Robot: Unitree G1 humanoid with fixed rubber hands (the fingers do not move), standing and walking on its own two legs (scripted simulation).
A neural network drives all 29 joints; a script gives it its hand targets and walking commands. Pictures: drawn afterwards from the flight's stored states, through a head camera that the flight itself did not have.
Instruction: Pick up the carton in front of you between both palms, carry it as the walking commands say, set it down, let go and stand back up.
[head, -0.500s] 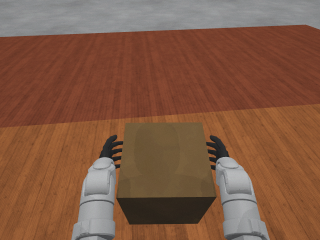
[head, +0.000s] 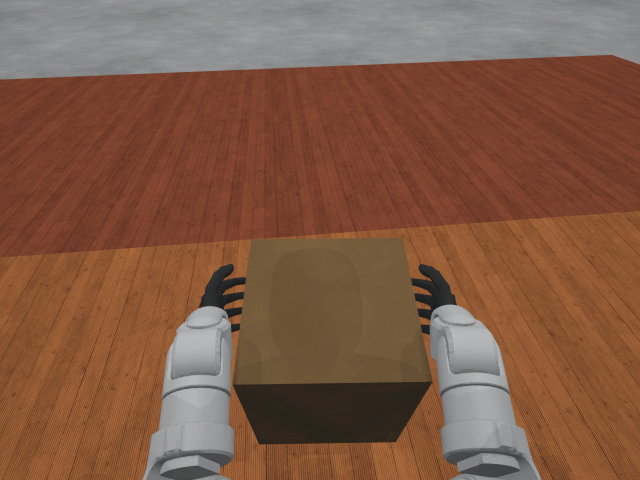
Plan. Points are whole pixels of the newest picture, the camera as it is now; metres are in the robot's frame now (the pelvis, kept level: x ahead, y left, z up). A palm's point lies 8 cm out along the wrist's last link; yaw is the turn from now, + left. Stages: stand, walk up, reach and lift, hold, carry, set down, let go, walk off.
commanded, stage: hold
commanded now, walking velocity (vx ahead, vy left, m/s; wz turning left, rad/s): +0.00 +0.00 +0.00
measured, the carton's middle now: (327, 346) +0.31 +0.00 -0.03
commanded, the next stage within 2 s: carry in 0.58 s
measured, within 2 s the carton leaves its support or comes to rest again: neither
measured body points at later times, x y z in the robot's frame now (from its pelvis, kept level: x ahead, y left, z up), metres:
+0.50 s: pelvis +0.00 +0.00 +0.00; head -0.04 +0.00 +0.45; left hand +0.31 +0.15 +0.05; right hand +0.31 -0.15 +0.05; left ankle +0.01 +0.12 -0.75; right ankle +0.02 -0.13 -0.75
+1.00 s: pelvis +0.11 +0.02 +0.00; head +0.10 +0.03 +0.45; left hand +0.39 +0.18 +0.09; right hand +0.39 -0.12 +0.09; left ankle +0.02 +0.12 -0.75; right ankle +0.16 -0.10 -0.72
